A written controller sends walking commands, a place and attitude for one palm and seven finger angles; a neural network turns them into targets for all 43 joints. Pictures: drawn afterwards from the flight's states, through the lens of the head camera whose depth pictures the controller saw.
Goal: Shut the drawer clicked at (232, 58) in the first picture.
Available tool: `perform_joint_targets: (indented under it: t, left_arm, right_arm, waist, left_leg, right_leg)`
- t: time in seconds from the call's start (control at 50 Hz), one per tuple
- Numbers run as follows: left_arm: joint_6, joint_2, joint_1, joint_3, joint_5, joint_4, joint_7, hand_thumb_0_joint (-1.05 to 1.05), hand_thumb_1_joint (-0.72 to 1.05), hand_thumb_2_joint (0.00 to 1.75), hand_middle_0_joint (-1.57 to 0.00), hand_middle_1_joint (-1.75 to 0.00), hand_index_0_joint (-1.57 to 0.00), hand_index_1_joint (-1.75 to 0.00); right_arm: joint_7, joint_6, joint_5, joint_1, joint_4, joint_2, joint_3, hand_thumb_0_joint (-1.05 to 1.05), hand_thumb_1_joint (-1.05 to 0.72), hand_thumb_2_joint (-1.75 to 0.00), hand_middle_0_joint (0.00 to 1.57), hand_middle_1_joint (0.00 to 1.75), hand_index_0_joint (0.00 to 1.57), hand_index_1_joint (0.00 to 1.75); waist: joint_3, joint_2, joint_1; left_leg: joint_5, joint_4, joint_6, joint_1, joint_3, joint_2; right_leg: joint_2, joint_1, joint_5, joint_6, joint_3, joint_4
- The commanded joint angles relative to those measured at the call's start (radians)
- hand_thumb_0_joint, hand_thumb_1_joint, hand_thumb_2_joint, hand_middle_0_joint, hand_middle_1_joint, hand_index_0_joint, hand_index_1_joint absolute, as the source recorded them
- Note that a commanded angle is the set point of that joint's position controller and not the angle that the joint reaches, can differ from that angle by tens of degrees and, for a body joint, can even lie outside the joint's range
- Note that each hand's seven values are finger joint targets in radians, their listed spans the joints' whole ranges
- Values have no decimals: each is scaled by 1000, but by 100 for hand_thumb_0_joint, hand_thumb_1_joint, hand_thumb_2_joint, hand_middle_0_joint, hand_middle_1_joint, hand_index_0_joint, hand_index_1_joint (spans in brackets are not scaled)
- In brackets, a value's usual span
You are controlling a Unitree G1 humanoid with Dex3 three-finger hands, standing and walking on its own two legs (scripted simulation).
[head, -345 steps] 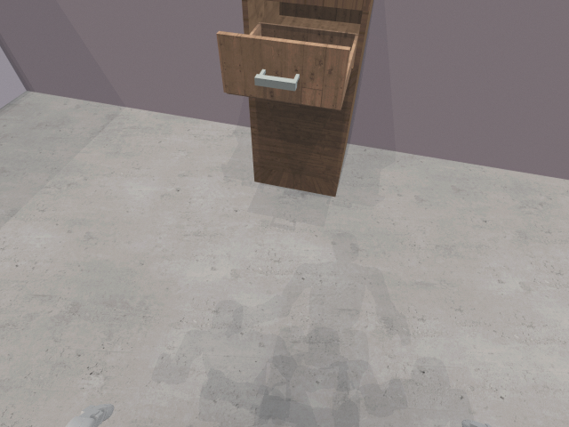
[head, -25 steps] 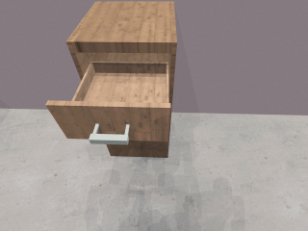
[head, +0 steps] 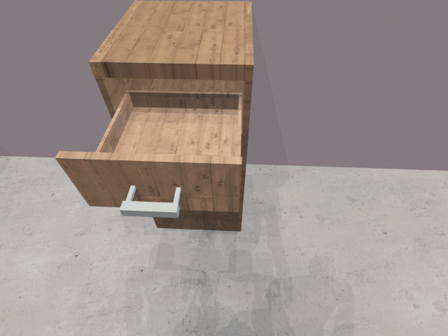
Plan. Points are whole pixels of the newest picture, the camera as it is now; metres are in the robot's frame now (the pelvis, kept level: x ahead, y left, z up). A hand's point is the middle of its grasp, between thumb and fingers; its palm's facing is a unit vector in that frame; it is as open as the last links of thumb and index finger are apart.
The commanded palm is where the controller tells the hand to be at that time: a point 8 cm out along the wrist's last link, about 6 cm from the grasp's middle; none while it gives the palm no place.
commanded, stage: shuffle to correct the standing spot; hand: left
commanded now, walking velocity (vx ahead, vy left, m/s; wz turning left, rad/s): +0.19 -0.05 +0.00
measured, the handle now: (152, 200) +0.38 +0.18 -0.02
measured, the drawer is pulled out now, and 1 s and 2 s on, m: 0.29 0.29 0.29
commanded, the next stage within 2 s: come to a stop and stand still in 0.28 s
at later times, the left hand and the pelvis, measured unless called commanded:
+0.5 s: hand out of the picture +0.06 +0.16 -0.19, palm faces +0.02 -0.98 -0.20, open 7.4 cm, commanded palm none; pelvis +0.08 -0.02 -0.02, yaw +1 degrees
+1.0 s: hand out of the picture +0.11 +0.15 -0.18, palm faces +0.09 -0.97 -0.23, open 7.3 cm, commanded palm none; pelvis +0.06 -0.04 -0.01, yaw +2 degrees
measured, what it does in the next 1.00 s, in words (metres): steps on the spot: right foot, then left foot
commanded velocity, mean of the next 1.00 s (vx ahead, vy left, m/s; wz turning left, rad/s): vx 0.04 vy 0.03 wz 0.00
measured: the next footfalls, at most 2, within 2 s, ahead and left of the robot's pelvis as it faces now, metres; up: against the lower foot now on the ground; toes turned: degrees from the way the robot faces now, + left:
right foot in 0.60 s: +0.18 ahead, -0.14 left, +0.00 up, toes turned -3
left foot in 1.00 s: +0.09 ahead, +0.08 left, +0.00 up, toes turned +6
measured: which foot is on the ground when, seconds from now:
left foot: down 0.00-0.62, up 0.64-0.98, down 1.00-1.00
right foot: down 0.00-0.42, up 0.44-0.58, down 0.60-1.00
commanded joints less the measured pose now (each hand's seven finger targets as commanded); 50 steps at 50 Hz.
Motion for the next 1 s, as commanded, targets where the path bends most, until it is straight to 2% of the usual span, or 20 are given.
perform_joint_targets:
  t: [0.0,0.12,0.28,0.34,0.36,0.38,0.4,0.42,0.5,0.54,0.56,0.58,0.6,0.62,0.68,0.74,0.88,0.94,0.96,0.98]
  left_arm:
    - [-11,103,73,28,7,-22,-1,0,90,90,-20,-30,-20,-30]
    - [-14,112,85,40,10,-26,-14,0,90,90,-20,-30,-20,-30]
    - [-28,141,166,66,8,-2,-10,0,90,90,-20,-30,-20,-30]
    - [-27,132,128,68,6,-12,-7,0,90,90,-20,-30,-20,-30]
    - [-28,112,78,63,4,-36,-10,0,90,90,-20,-30,-20,-30]
    - [-33,77,3,57,5,-77,-9,0,90,90,-20,-30,-20,-30]
    - [-33,79,-77,56,5,-113,-4,0,90,90,-20,-30,-20,-30]
    - [-26,91,-116,63,4,-125,0,0,90,90,-20,-30,-20,-30]
    - [-6,41,-69,65,-5,-131,-13,0,90,90,-20,-30,-20,-30]
    - [-9,74,103,75,-2,-83,-11,0,90,90,-20,-30,-20,-30]
    - [-18,134,168,83,3,-63,-5,0,90,90,-20,-30,-20,-30]
    - [-25,188,181,90,6,-58,4,0,90,90,-20,-30,-20,-30]
    - [-27,234,176,92,3,-63,7,0,90,90,-20,-30,-20,-30]
    - [-22,243,132,88,5,-86,8,0,90,90,-20,-30,-20,-30]
    - [-10,190,-23,77,13,-132,15,0,90,90,-20,-30,-20,-30]
    - [3,214,-52,90,17,-166,14,0,90,90,-20,-30,-20,-30]
    - [15,240,-47,109,27,-192,10,0,90,90,-20,-30,-20,-30]
    - [25,215,-78,99,13,-193,5,0,90,90,-20,-30,-20,-30]
    - [30,183,-83,90,9,-193,3,0,90,90,-20,-30,-20,-30]
    - [36,128,-78,78,9,-205,-2,0,90,90,-20,-30,-20,-30]
  right_arm:
    - [0,-2,-6,80,-12,-73,-22,0,-90,-90,20,30,20,30]
    - [4,-4,-10,80,-26,-65,-28,0,-90,-90,20,30,20,30]
    - [-6,-26,-8,92,-31,-41,-32,0,-90,-90,20,30,20,30]
    - [-12,-32,-9,155,-7,-55,-37,0,-90,-90,20,30,20,30]
    - [-17,-34,-14,230,22,-92,-47,0,-90,-90,20,30,20,30]
    - [-25,-34,-20,327,51,-135,-57,0,-90,-90,20,30,20,30]
    - [-29,-27,-26,361,68,-141,-54,0,-90,-90,20,30,20,30]
    - [-31,-19,-29,352,61,-129,-45,0,-90,-90,20,30,20,30]
    - [-34,-11,-25,110,-35,-123,-41,0,-90,-90,20,30,20,30]
    - [-28,-11,-4,52,-60,-154,-52,0,-90,-90,20,30,20,30]
    - [-21,-11,7,70,-64,-154,-61,0,-90,-90,20,30,20,30]
    - [-17,-7,11,101,-65,-111,-61,0,-90,-90,20,30,20,30]
    - [-17,4,19,138,-68,-63,-65,0,-90,-90,20,30,20,30]
    - [-20,15,20,149,-70,-43,-65,0,-90,-90,20,30,20,30]
    - [-13,49,10,88,-70,-20,-68,0,-90,-90,20,30,20,30]
    - [2,64,4,65,-83,-29,-72,0,-90,-90,20,30,20,30]
    - [16,49,2,13,-144,-39,-73,0,-90,-90,20,30,20,30]
    - [14,38,0,98,-115,-37,-65,0,-90,-90,20,30,20,30]
    - [11,33,-2,117,-106,-57,-66,0,-90,-90,20,30,20,30]
    - [8,31,-13,118,-116,-96,-74,0,-90,-90,20,30,20,30]
  waist:
    - [36,-17,2]
    - [105,-19,2]
    - [9,-116,12]
    - [-12,-25,-31]
    - [-35,105,-64]
    - [-16,249,-102]
    - [35,289,-113]
    - [57,196,-110]
    - [87,137,4]
    - [10,70,89]
    - [-43,-4,99]
    - [-104,-124,88]
    - [-149,-229,63]
    - [-138,-183,43]
    - [-9,-213,18]
    - [-58,-161,17]
    - [-128,-137,32]
    - [-106,-122,-15]
    - [-80,-47,-26]
    - [-27,106,-29]
  left_leg:
    - [-36,-71,25,-49,-102,102]
    - [-80,-17,33,-107,-97,90]
    - [112,172,18,-142,-4,50]
    - [248,106,25,-5,-28,74]
    - [436,76,67,123,-131,150]
    - [761,19,155,240,-294,280]
    - [1092,-6,227,327,-394,375]
    - [1138,21,248,326,-377,396]
    - [874,7,123,52,-161,281]
    - [758,105,55,-37,-83,191]
    - [576,183,24,-60,-69,137]
    - [260,297,-10,-134,-52,60]
    - [-271,466,-27,-158,-39,-8]
    - [-395,522,-20,-137,-106,3]
    - [-336,617,-34,-198,-115,37]
    - [-260,576,-49,-200,-83,24]
    - [-163,282,-54,-147,-48,12]
    - [12,5,-37,81,-13,-8]
    - [-8,-57,-26,127,-45,40]
    - [-123,-170,18,52,-214,162]
  right_leg:
    - [-63,-33,-52,-48,81,-76]
    - [-62,-76,-123,-75,97,-67]
    - [-115,96,355,-120,120,15]
    - [-82,22,502,-110,51,149]
    - [-23,-102,394,-80,-19,295]
    - [48,-288,51,-47,-86,469]
    - [53,-473,-354,-44,-45,604]
    - [9,-521,-398,-52,1,644]
    - [-33,-256,-199,-44,-2,344]
    - [12,15,162,-27,-51,101]
    - [-24,113,359,-41,0,38]
    - [-162,197,721,-106,177,39]
    - [-347,189,1037,-223,325,-13]
    - [-381,103,1022,-268,320,-34]
    - [-324,-48,810,-254,262,-75]
    - [-290,-63,578,-217,210,-110]
    - [-260,-34,227,-201,248,-135]
    - [-166,-186,-83,-108,179,-127]
    - [-121,-250,-191,-73,145,-94]
    - [-36,-287,-234,-35,81,24]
